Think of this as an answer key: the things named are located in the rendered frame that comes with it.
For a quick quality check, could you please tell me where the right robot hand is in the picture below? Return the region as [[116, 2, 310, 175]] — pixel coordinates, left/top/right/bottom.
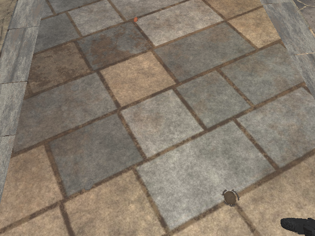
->
[[281, 217, 315, 236]]

